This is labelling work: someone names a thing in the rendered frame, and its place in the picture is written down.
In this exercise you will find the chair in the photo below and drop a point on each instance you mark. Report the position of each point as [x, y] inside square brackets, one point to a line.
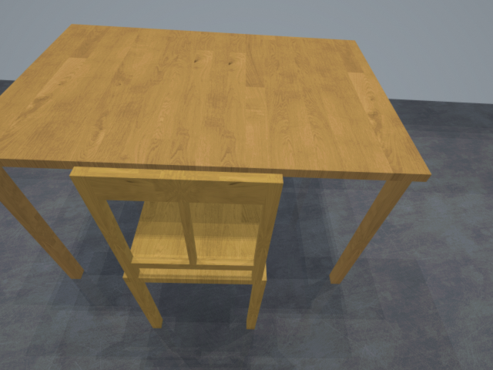
[197, 227]

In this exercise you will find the table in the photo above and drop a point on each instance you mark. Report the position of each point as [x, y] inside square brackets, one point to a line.
[161, 99]

